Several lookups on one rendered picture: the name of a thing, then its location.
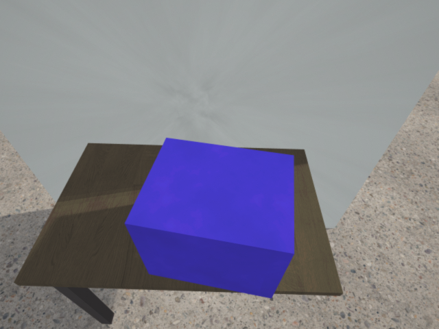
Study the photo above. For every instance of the carton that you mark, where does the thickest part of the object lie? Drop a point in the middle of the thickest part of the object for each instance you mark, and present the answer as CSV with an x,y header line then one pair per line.
x,y
216,215

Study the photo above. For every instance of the table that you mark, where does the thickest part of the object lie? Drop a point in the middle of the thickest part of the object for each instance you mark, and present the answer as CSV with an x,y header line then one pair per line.
x,y
85,242

